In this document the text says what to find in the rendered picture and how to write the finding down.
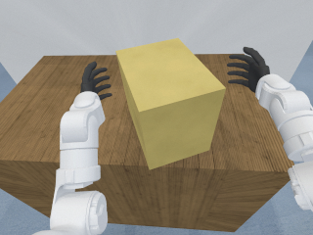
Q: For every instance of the pedestal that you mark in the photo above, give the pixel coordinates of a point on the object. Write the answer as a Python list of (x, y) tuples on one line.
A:
[(216, 190)]

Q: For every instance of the carton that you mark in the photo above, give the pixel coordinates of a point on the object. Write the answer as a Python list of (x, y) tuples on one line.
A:
[(173, 99)]

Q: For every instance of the robot right upper arm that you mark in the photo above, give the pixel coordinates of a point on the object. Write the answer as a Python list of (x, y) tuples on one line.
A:
[(301, 176)]

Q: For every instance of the right robot forearm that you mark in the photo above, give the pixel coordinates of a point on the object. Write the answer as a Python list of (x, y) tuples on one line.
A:
[(292, 113)]

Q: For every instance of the robot left upper arm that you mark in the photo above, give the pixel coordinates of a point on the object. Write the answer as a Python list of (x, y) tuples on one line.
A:
[(78, 213)]

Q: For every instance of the robot right hand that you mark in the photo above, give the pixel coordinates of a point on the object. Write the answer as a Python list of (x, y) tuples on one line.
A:
[(255, 68)]

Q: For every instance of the robot left hand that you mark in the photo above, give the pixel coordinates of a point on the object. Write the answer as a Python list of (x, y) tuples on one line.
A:
[(88, 83)]

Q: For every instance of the left robot forearm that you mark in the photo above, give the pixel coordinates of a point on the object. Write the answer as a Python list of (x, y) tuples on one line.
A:
[(79, 143)]

